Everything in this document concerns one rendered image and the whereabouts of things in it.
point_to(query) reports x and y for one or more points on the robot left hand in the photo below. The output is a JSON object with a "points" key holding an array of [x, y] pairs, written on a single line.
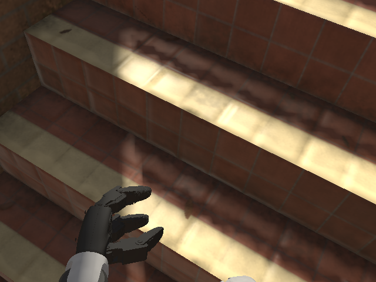
{"points": [[99, 229]]}

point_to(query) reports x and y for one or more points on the robot left forearm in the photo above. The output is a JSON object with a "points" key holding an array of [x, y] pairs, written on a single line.
{"points": [[86, 267]]}

